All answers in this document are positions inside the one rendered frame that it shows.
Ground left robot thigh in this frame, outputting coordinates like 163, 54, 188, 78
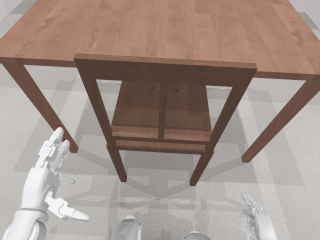
110, 219, 142, 240

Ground left robot forearm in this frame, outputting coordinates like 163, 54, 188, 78
2, 208, 49, 240

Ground left robot hand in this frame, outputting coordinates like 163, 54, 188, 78
21, 127, 91, 222

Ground right robot hand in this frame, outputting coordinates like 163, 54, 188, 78
237, 192, 278, 240

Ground left robot shin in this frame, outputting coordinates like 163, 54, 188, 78
125, 215, 135, 219

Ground table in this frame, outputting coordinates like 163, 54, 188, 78
0, 0, 320, 163

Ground chair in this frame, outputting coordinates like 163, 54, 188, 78
73, 53, 258, 186

